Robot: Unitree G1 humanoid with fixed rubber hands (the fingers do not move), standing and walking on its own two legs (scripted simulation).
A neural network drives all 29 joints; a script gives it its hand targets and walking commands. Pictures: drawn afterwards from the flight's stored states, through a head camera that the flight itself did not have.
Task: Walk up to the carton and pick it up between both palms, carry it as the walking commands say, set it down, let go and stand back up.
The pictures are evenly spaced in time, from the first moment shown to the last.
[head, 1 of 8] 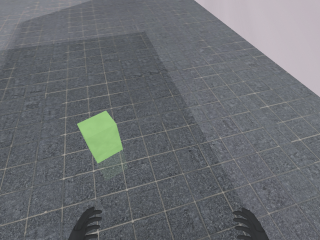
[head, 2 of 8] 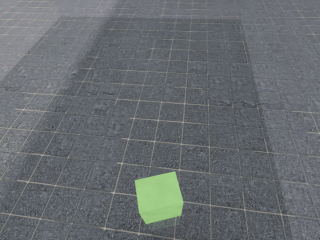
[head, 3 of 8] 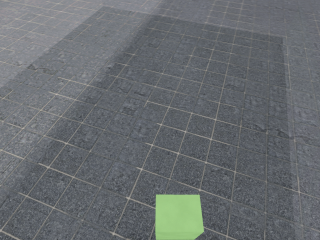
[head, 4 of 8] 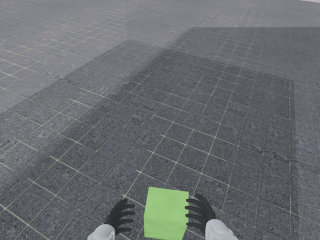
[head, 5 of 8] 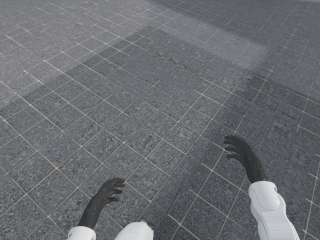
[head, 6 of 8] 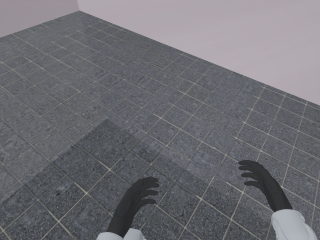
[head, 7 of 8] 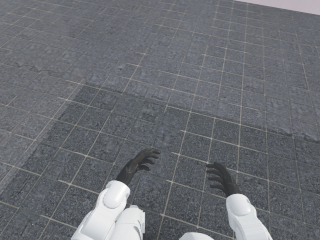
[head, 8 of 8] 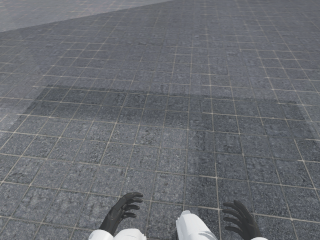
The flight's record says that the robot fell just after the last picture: no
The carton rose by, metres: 0.24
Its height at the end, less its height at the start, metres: -0.07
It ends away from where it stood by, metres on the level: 1.46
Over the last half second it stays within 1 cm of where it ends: yes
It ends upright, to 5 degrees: no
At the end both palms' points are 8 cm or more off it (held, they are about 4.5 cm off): yes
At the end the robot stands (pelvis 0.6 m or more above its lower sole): yes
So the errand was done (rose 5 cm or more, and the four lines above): no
